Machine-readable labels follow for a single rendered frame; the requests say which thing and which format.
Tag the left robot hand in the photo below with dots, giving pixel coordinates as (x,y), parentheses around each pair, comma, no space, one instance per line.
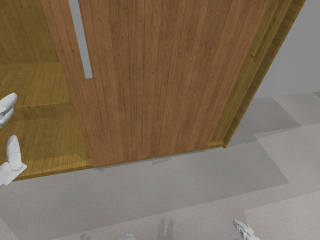
(10,171)

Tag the right robot hand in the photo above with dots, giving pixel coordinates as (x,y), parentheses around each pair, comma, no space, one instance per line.
(245,231)

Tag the handle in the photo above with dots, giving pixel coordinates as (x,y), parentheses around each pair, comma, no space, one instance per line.
(270,30)
(79,30)

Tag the wardrobe door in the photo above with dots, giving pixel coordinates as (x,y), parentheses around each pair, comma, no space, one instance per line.
(247,72)
(162,70)

